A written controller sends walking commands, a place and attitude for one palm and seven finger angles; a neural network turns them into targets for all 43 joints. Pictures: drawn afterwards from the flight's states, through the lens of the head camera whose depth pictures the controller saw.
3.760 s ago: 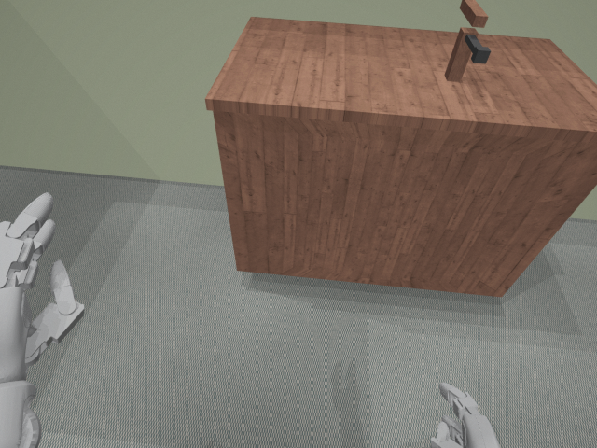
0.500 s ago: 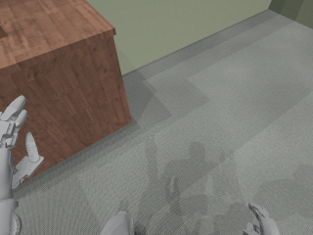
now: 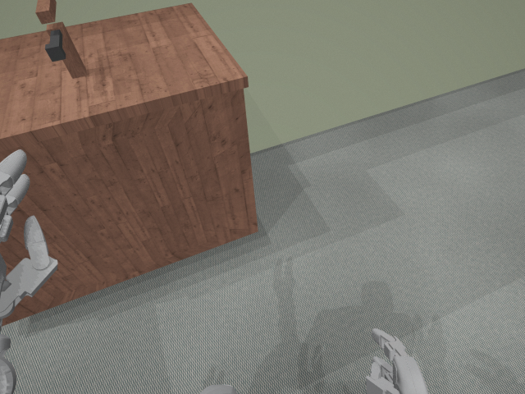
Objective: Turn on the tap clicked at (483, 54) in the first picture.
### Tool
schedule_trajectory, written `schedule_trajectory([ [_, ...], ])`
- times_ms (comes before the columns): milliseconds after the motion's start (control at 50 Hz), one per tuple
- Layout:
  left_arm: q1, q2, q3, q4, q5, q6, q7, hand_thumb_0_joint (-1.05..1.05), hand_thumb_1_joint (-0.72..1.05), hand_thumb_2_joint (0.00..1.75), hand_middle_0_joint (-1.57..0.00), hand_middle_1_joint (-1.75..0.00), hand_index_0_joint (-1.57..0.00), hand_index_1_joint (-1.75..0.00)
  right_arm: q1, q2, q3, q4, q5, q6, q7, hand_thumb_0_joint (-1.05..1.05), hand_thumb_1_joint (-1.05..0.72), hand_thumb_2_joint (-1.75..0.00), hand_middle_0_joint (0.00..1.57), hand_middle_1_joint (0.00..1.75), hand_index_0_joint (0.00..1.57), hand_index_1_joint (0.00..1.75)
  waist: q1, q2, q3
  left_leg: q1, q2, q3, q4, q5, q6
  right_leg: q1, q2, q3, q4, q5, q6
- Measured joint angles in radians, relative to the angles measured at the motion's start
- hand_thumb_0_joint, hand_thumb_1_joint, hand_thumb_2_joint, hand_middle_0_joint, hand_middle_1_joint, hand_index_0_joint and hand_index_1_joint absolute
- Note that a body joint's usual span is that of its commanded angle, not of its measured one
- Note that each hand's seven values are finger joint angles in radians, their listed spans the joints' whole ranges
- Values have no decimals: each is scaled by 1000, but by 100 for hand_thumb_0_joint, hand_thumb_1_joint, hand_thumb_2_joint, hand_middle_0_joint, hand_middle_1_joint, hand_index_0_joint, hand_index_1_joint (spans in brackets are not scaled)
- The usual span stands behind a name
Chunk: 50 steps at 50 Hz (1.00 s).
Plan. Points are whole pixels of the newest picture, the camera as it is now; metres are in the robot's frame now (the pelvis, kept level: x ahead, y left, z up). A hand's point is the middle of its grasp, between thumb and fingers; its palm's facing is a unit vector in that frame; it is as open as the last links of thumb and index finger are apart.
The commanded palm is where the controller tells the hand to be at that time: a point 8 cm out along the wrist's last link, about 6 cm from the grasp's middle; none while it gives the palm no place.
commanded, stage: take the last steps up to it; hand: left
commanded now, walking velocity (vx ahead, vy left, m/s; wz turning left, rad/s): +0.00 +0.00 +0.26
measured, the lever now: (55, 51) +0.70 +0.53 +0.17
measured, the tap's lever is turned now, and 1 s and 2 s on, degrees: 0 0 0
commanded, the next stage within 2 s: none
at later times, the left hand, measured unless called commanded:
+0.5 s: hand out of the picture +0.13 +0.29 +0.20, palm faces +0.57 -0.75 -0.33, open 7.4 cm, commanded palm +0.09 +0.32 +0.19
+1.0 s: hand (10, 277) +0.19 +0.29 +0.18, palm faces +0.46 -0.77 -0.44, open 7.4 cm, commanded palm +0.13 +0.33 +0.19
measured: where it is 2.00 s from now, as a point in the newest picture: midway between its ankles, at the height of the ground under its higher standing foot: outside the picture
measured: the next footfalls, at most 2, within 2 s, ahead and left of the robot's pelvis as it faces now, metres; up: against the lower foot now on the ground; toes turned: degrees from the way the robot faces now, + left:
left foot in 0.42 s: -0.02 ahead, +0.14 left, +0.00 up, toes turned +13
right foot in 0.74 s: +0.08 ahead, -0.07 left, +0.00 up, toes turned -2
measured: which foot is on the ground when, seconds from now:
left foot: up 0.00-0.40, down 0.42-0.76, up 0.78-1.00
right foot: down 0.00-0.42, up 0.44-0.72, down 0.74-1.00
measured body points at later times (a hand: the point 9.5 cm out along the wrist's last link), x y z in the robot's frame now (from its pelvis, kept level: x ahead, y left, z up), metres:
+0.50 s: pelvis -0.04 +0.02 +0.01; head -0.06 +0.03 +0.46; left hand +0.10 +0.33 +0.22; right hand +0.14 -0.21 -0.06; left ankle -0.06 +0.13 -0.72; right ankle +0.02 -0.08 -0.69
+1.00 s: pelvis +0.00 +0.03 +0.02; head +0.03 +0.03 +0.47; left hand +0.16 +0.33 +0.20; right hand +0.18 -0.22 -0.07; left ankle +0.02 +0.18 -0.68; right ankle +0.04 -0.07 -0.72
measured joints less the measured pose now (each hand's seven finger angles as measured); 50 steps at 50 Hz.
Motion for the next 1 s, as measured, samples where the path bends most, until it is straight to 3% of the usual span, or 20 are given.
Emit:
schedule_trajectory([
  [80, -66, -48, -26, 114, 7, 14, 5, 1, 89, 90, -22, -31, -22, -30, -20, -48, -18, 42, -5, 21, -17, 1, -91, -90, 21, 30, 20, 30, -12, -20, -18, -81, -58, 18, 342, -36, -9, 22, -39, -15, -33, 5, -22],
  [140, -62, -52, -39, 160, 10, 10, 4, 1, 89, 90, -21, -31, -21, -30, -28, -73, -31, 37, -10, 35, -30, 1, -91, -90, 21, 30, 20, 30, -42, -37, -33, -95, -53, 37, 408, 18, -10, 30, -49, -32, -86, 40, -25],
  [240, -32, -22, -56, 106, 12, -13, 4, 1, 89, 90, -22, -31, -21, -30, -11, -107, -65, 13, -17, 35, -38, 1, -91, -90, 20, 30, 20, 30, -60, -82, -43, -32, -26, 70, 215, 24, 6, 27, -60, -60, -162, 94, -31],
  [400, 11, 19, 2, -16, 11, -62, 40, 1, 89, 90, -22, -31, -22, -30, 41, -118, -90, -18, -17, 21, -44, 1, -91, -90, 20, 30, 20, 30, -38, -126, -61, 142, -32, 125, -208, -25, 45, -15, -93, -71, -133, 107, -8],
  [440, -8, 8, 6, 2, 6, -67, 46, 1, 89, 90, -22, -31, -22, -30, 49, -108, -86, -25, -14, 14, -47, 1, -91, -90, 20, 30, 20, 30, -36, -117, -63, 174, -37, 123, -272, 92, 60, -45, -92, -45, -32, 0, 13],
  [480, -39, -8, 1, 56, 18, -70, 47, 1, 89, 90, -22, -31, -21, -30, 55, -74, -75, -11, -11, 3, -47, 1, -91, -90, 20, 30, 20, 30, -36, -115, -68, 181, -41, 123, -239, 116, 61, -96, -73, 18, 165, -141, 29],
  [520, -65, -16, -8, 120, 33, -69, 33, 1, 89, 90, -21, -31, -21, -30, 71, -34, -58, 12, -6, -6, -36, 1, -91, -90, 20, 30, 20, 30, -47, -104, -93, 191, -42, 107, -242, 96, 63, -146, -55, 46, 335, -153, 41],
  [560, -81, -25, -20, 158, 41, -58, 20, 1, 89, 90, -21, -31, -21, -30, 87, -2, -38, 31, -3, -11, -25, 1, -91, -90, 20, 30, 20, 30, -48, -93, -110, 203, -41, 94, -261, 95, 66, -169, -52, 49, 396, -126, 54],
  [640, -71, -41, -36, 148, 42, -54, 7, 1, 89, 90, -21, -31, -21, -30, 93, 40, -2, 55, -9, -24, -12, 1, -91, -90, 21, 30, 20, 30, -36, -70, -102, 223, -37, 97, -292, 107, 59, -141, -51, 39, 280, -103, 68],
  [740, -61, -3, -30, 129, 42, -57, 1, 1, 89, 90, -21, -31, -21, -30, 79, 47, 19, 60, -20, -28, -11, 1, -90, -90, 21, 30, 21, 30, -30, -40, -76, 201, -27, 103, -235, 67, 41, 8, -21, 5, -37, -82, 66],
  [800, -99, 4, -30, 152, 44, -59, -3, 1, 89, 90, -21, -31, -21, -30, 41, 15, 4, 74, -16, -8, -11, 1, -90, -90, 21, 30, 21, 30, -37, -7, -46, 96, -16, 70, 16, -29, 48, 8, -3, -17, -46, 41, -9],
  [840, -114, -9, -33, 170, 38, -62, -11, 1, 89, 90, -21, -31, -21, -30, 16, -11, -14, 91, -15, 6, -8, 1, -90, -90, 21, 30, 21, 30, -38, -14, -29, 5, -34, 50, 225, -24, 38, 13, -10, -16, -43, 25, -22],
  [880, -91, -23, -27, 175, 32, -66, -18, 1, 89, 90, -22, -31, -21, -30, 4, -38, -30, 87, -12, 21, -6, 1, -91, -90, 21, 30, 21, 30, -42, -27, -25, -64, -32, 51, 332, 13, 27, 26, -12, -4, -74, 29, -18],
  [940, -34, -28, -23, 148, 30, -69, -18, 1, 89, 90, -22, -31, -21, -30, 4, -73, -49, 64, -10, 27, -11, 1, -91, -90, 21, 30, 20, 30, -59, -54, -23, -112, -4, 64, 289, 62, 20, 48, -21, 5, -133, 53, -8],
  [1000, 1, -10, -22, 84, 30, -71, -9, 1, 89, 90, -22, -31, -22, -30, 19, -97, -69, 38, -12, 17, -23, 1, -91, -90, 20, 30, 20, 30, -62, -90, -16, -84, 21, 84, 94, 74, 28, 67, -38, 7, -161, 54, 3],
])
